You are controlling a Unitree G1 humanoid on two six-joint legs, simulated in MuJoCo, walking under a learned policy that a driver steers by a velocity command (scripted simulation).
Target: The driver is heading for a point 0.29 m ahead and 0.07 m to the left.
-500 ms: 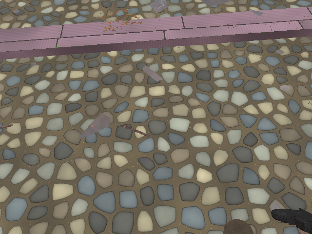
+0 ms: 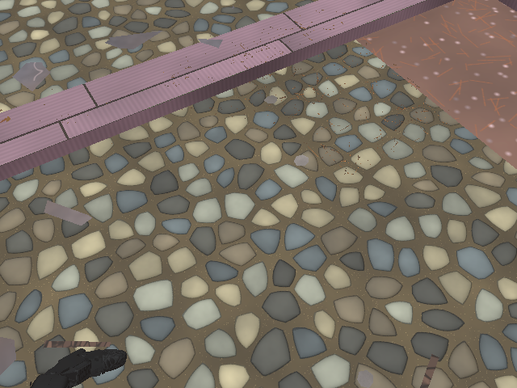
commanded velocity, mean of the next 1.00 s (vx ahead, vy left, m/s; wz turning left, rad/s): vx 0.11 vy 0.00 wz -0.04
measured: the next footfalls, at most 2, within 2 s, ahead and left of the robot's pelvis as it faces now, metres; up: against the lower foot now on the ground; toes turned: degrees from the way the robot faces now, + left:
right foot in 0.06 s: +0.21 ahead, -0.12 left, +0.00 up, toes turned -2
left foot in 0.46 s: +0.25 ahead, +0.11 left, +0.00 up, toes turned +0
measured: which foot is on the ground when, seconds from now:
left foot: down 0.00-0.06, up 0.08-0.44, down 0.46-1.00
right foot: up 0.00-0.04, down 0.06-1.00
